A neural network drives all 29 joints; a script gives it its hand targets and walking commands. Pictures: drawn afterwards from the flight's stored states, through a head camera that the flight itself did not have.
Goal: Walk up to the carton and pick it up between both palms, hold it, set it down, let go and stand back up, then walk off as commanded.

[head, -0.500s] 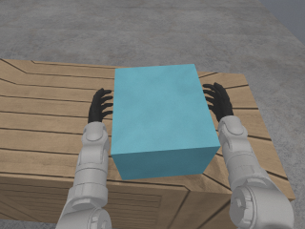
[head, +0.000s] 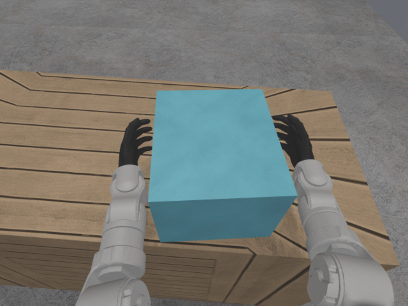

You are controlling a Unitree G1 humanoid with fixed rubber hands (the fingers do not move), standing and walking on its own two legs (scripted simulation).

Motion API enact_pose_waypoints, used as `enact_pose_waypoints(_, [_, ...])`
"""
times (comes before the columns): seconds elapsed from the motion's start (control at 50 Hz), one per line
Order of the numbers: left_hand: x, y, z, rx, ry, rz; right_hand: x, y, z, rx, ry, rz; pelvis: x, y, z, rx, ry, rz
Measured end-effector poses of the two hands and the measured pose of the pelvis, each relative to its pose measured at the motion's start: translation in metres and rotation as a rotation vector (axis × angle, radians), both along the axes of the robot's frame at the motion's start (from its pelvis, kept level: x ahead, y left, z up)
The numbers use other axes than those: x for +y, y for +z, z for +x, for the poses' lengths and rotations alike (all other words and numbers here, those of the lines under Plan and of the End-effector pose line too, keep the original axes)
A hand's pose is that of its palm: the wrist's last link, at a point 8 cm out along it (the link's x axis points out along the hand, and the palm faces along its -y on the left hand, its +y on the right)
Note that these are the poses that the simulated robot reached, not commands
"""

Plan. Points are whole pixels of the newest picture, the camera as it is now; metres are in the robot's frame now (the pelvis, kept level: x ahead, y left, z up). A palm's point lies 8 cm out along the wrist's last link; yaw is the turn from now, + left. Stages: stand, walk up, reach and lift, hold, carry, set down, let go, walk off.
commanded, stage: set down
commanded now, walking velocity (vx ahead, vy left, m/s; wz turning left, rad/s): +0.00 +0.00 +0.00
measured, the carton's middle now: (212, 163) +0.43 -0.01 +0.02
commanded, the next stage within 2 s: none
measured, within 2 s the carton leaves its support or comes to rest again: neither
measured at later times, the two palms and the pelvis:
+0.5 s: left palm (135, 173) +0.39 +0.15 +0.04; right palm (297, 153) +0.42 -0.18 +0.07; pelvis -0.01 +0.00 +0.00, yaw +0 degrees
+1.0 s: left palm (131, 182) +0.36 +0.15 +0.04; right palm (333, 174) +0.37 -0.24 +0.07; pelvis -0.03 +0.00 -0.01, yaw -1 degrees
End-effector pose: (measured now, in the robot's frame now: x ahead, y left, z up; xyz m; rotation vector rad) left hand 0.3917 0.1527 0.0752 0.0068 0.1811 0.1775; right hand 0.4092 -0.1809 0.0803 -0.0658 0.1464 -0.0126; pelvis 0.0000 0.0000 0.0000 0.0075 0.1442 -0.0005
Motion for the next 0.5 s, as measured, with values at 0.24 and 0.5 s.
enact_pose_waypoints(0.24, [0.000, -0.003, -0.001, -0.015, 0.010, 0.003, 0.000, -0.001, 0.000, -0.012, -0.001, -0.010, 0.000, 0.000, -0.001, 0.008, 0.000, 0.000])
enact_pose_waypoints(0.5, [-0.001, -0.040, -0.004, 0.062, 0.042, -0.035, -0.001, -0.009, 0.010, 0.065, 0.016, -0.023, 0.004, -0.004, -0.007, 0.111, -0.005, -0.011])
